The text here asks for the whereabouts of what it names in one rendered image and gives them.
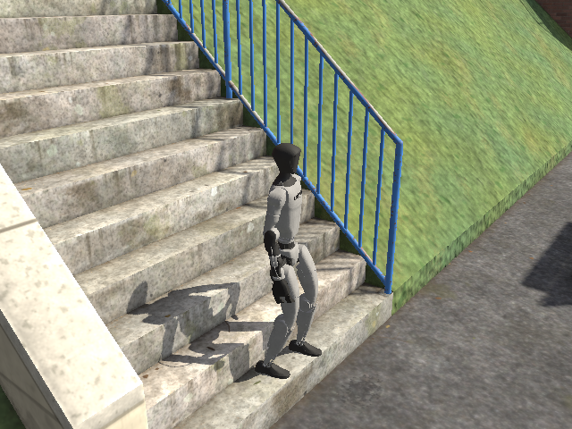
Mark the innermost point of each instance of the humanoid robot torso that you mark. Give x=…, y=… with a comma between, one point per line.
x=288, y=224

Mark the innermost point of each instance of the robot right forearm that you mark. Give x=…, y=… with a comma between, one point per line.
x=269, y=242

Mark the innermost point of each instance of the right robot foot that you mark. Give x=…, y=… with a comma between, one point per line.
x=273, y=370

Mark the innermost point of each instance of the right robot upper arm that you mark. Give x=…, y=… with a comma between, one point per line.
x=275, y=201

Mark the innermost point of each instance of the robot right hand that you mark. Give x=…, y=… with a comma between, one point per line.
x=281, y=289

